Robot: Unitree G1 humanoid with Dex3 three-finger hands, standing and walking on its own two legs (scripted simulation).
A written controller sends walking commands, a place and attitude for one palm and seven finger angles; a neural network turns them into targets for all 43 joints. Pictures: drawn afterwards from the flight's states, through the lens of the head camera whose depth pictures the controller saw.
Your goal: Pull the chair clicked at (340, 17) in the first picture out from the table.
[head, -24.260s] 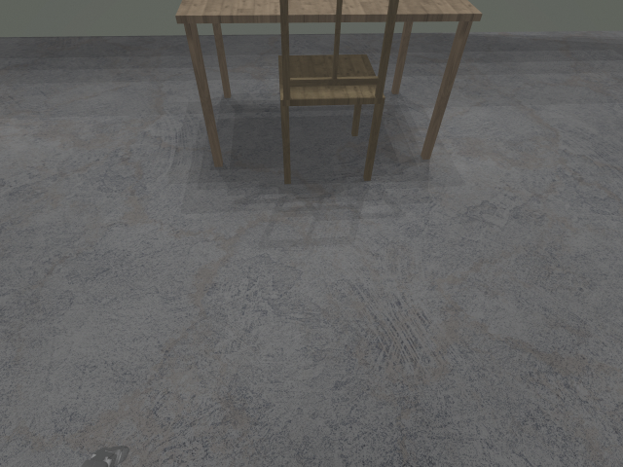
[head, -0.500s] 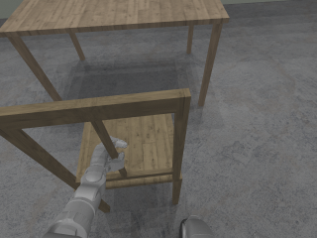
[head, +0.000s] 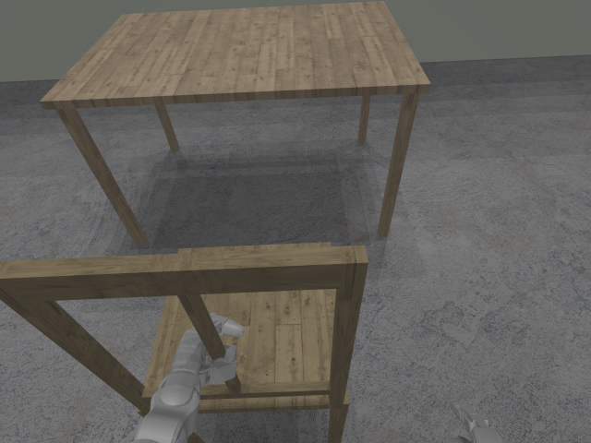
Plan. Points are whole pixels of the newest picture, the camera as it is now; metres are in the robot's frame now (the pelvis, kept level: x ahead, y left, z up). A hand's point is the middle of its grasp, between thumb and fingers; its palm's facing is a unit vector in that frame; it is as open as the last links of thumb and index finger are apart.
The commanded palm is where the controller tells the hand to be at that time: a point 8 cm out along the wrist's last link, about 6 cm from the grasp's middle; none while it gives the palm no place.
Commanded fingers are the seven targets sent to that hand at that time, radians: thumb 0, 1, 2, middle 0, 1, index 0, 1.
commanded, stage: stop walking, hand still on the chair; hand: left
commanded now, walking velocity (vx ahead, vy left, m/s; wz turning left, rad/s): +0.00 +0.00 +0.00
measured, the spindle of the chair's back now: (216, 349) +0.27 +0.14 -0.06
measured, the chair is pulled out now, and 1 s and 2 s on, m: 0.67 0.67 0.67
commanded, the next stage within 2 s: open the thumb and straighten the fingers in 0.42 s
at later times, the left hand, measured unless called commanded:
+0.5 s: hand (229, 363) +0.25 +0.12 -0.06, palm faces -0.06 -0.98 -0.19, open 5.2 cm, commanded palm +0.23 +0.17 -0.05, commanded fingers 0.00 0.90 0.90 -0.50 -1.45 -0.50 -1.45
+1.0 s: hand (223, 350) +0.27 +0.13 -0.06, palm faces -0.06 -0.99 -0.16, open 13.9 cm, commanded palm +0.25 +0.18 -0.04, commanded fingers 0.00 -0.55 0.20 -0.12 -0.36 -0.12 -0.36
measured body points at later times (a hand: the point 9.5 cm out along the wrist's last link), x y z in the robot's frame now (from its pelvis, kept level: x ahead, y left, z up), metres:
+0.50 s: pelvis +0.00 +0.01 +0.00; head +0.00 -0.01 +0.45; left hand +0.25 +0.17 -0.05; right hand +0.12 -0.23 -0.12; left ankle -0.05 +0.13 -0.74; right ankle +0.06 -0.11 -0.74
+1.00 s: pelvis +0.00 +0.00 -0.02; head +0.03 -0.02 +0.42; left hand +0.27 +0.18 -0.04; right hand +0.17 -0.23 -0.13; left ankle -0.05 +0.13 -0.74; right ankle +0.06 -0.11 -0.74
